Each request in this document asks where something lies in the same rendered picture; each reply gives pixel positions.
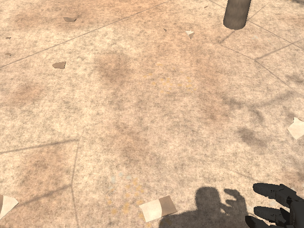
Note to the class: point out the right robot hand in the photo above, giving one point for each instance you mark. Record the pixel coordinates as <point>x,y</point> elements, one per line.
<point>282,218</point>

